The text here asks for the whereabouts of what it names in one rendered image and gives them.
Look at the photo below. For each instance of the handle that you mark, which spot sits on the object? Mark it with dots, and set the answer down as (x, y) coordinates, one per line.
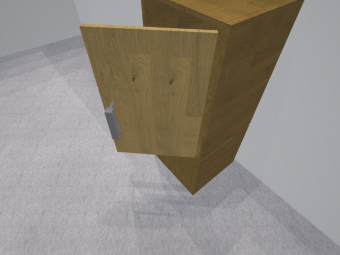
(112, 122)

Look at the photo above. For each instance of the cupboard door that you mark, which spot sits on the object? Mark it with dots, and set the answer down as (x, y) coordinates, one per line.
(158, 78)

